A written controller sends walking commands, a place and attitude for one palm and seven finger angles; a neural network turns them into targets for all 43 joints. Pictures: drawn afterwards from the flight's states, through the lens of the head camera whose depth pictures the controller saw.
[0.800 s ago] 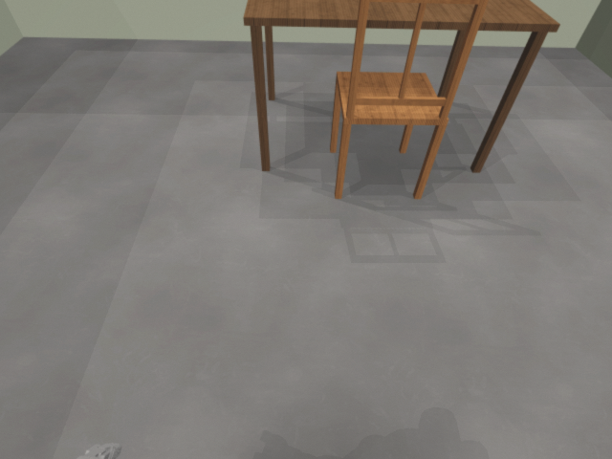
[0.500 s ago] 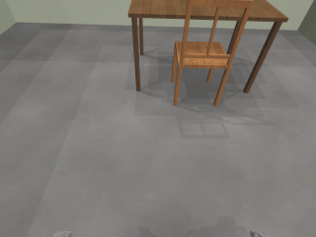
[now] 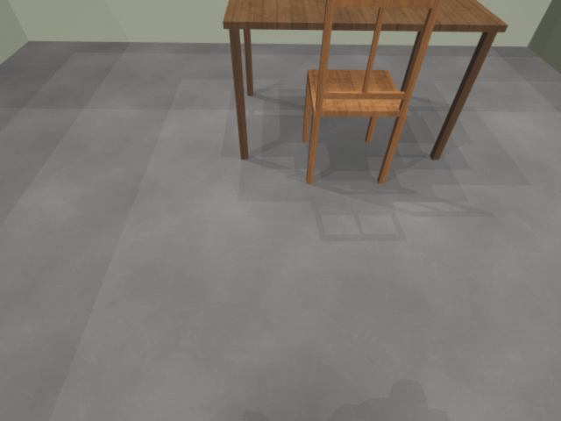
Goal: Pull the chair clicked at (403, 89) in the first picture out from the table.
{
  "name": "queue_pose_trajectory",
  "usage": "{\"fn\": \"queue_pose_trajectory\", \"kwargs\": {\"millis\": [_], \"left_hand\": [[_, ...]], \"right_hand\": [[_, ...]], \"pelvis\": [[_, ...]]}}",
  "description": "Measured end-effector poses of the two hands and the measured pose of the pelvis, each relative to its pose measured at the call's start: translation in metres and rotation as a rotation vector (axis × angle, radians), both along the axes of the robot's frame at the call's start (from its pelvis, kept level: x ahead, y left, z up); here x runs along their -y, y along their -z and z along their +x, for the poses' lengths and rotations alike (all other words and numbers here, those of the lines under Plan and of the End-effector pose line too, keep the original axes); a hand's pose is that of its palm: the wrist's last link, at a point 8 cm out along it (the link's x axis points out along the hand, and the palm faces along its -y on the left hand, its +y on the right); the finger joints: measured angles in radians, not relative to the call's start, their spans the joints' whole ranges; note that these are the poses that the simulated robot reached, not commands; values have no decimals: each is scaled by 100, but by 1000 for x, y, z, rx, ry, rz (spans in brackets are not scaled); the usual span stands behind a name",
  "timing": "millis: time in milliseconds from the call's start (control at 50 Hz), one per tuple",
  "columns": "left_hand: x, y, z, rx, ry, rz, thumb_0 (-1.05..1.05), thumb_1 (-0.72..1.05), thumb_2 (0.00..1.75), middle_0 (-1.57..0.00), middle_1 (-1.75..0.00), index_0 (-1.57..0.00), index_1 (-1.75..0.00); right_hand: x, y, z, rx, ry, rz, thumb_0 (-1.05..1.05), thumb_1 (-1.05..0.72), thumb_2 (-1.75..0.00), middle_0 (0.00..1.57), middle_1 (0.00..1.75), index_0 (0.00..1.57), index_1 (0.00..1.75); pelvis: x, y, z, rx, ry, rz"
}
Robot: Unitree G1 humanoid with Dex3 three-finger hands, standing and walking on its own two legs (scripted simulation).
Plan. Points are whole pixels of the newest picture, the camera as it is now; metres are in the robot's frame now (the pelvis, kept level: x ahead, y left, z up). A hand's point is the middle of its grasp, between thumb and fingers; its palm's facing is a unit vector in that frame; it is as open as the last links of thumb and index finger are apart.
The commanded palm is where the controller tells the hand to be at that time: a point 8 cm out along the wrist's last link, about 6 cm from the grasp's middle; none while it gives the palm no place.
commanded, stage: stand and wait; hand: left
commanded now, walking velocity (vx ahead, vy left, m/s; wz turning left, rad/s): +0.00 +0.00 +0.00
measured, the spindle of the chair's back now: (372, 53) +1.41 -0.29 -0.08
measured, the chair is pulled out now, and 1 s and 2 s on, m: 0.00 0.00 0.00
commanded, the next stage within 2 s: look at it before walking up in 0.32 s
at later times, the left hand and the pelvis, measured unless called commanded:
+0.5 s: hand out of the picture +0.07 +0.23 -0.16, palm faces -0.03 -0.95 -0.32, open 7.4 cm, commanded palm none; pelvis +0.00 -0.01 +0.00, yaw +0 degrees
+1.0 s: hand out of the picture +0.08 +0.24 -0.15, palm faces -0.03 -0.94 -0.33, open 7.4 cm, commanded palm none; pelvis +0.01 -0.01 +0.00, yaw +0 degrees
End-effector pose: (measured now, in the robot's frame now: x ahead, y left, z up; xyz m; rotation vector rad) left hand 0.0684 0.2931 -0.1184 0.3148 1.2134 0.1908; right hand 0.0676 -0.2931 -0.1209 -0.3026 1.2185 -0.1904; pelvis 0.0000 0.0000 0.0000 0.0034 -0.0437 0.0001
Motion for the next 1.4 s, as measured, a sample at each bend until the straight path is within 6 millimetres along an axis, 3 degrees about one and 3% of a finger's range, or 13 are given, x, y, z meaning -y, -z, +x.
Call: {"fn": "queue_pose_trajectory", "kwargs": {"millis": [360, 820, 1120, 1240, 1400], "left_hand": [[13, 2, 0, -3, 9, -16, 0, 91, 90, -20, -30, -20, -30], [12, -1, 9, 4, 5, -9, 0, 91, 90, -20, -30, -20, -30], [12, 0, 9, -4, 4, -12, 0, 91, 90, -20, -30, -20, -30], [24, 12, 3, -55, 27, -31, 0, 91, 90, -20, -30, -20, -30], [60, 28, 0, -93, 87, -85, 0, 91, 90, -20, -30, -20, -30]], "right_hand": [[4, 1, -3, -9, -2, 9, 0, -91, -89, 21, 30, 20, 30], [5, -2, 15, 14, -10, 5, 0, -91, -89, 21, 30, 20, 30], [5, -3, 13, 8, -4, 0, 0, -91, -89, 21, 30, 20, 30], [-5, 6, 1, 25, 57, 19, 0, -91, -89, 20, 30, 20, 30], [-13, 34, -40, 7, 162, 101, 0, -91, -89, 21, 30, 20, 30]], "pelvis": [[7, -1, -3, -12, 1, 1], [9, -2, 6, -9, 3, 0], [8, -2, 6, -9, 12, -1], [8, 4, 1, -21, 70, 4], [20, 19, -2, -16, 168, 23]]}}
